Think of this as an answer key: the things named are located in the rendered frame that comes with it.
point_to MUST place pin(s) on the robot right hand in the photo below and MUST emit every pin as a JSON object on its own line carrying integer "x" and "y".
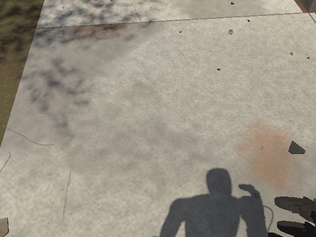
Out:
{"x": 306, "y": 208}

